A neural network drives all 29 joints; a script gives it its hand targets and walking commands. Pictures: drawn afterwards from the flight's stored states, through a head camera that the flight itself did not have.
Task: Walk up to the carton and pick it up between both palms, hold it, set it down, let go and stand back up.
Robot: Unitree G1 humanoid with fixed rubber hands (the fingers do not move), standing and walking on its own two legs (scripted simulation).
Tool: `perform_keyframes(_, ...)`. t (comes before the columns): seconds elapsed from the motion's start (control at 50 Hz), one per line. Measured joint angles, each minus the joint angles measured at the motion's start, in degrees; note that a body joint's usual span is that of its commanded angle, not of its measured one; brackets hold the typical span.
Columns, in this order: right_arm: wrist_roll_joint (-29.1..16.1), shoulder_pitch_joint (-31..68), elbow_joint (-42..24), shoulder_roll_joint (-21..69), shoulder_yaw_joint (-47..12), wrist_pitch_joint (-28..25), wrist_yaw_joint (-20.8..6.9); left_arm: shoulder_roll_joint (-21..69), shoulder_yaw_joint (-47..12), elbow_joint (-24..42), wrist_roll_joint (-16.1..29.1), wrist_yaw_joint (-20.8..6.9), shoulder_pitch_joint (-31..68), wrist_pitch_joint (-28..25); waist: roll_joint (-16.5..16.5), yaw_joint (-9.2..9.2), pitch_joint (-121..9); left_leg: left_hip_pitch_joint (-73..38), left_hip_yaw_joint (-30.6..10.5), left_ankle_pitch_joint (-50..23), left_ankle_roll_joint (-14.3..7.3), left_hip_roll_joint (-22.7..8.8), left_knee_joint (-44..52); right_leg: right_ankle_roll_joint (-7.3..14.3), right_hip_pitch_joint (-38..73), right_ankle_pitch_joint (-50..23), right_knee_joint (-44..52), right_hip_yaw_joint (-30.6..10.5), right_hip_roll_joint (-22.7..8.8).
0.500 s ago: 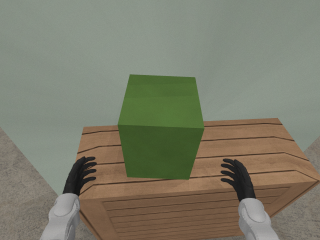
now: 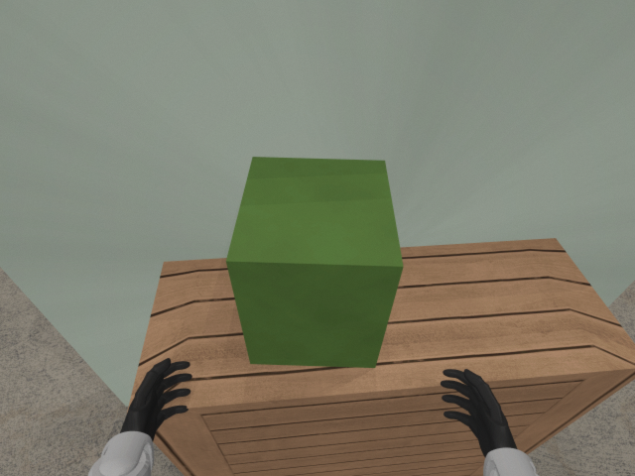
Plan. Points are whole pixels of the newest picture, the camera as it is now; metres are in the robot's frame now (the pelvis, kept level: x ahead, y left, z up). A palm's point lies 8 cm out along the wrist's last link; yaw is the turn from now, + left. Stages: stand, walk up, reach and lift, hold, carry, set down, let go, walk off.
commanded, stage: set down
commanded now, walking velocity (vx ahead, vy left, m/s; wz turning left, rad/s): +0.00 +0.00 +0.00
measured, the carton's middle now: (315, 265) +0.42 +0.04 +0.02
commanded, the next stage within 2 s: let go in 0.44 s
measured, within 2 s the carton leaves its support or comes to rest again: neither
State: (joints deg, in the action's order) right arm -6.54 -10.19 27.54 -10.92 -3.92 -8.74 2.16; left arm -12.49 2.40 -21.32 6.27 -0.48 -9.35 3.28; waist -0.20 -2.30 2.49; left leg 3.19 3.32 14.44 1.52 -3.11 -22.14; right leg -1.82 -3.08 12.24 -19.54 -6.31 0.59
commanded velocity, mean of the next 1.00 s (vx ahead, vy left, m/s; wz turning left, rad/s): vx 0.00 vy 0.00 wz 0.00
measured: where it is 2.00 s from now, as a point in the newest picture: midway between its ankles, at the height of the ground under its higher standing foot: outside the picture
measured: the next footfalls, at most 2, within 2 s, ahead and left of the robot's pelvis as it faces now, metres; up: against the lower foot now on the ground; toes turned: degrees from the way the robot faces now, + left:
none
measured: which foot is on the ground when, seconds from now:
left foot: down 0.00-1.00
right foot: down 0.00-1.00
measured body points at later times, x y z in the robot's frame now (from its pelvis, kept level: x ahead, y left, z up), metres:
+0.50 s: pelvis +0.00 +0.00 +0.00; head -0.01 -0.01 +0.45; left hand +0.21 +0.24 -0.03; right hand +0.19 -0.21 -0.07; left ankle -0.02 +0.13 -0.75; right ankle -0.01 -0.15 -0.75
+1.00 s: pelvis +0.00 +0.00 +0.00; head -0.01 -0.02 +0.45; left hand +0.21 +0.24 -0.03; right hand +0.19 -0.21 -0.08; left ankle -0.02 +0.13 -0.75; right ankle -0.01 -0.15 -0.75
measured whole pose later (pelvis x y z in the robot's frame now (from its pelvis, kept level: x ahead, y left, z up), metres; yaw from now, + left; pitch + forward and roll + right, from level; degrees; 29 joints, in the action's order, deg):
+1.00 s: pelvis +0.00 +0.00 +0.00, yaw +0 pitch -7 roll -1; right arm -0.5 -11.4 33.6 -10.9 -0.7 -7.4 0.3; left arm -12.5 2.4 -22.4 5.2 -2.3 -8.0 8.1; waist -3.2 -1.2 4.3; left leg 0.5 3.3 15.0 1.5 -3.1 -22.1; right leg -1.8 -0.4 12.8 -19.5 -6.3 0.6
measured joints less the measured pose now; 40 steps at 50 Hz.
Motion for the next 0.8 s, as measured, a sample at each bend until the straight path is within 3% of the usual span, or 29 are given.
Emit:
perform_keyframes(0.4,5.0,-1.2,2.0,0.0,1.6,2.9,-1.0,0.0,0.0,0.3,-0.9,-0.9,1.2,5.5,-1.9,0.73,1.7,-2.7,0.0,0.5,0.0,0.0,0.0,0.0,2.7,0.4,0.0,0.0,0.0)
perform_keyframes(0.8,6.1,-1.2,5.8,0.0,2.8,1.4,-1.8,0.0,0.0,-1.0,-1.1,-1.8,1.4,4.6,-3.0,1.12,2.0,-2.7,0.0,0.5,0.0,0.0,0.0,0.0,2.7,0.5,0.0,0.0,0.0)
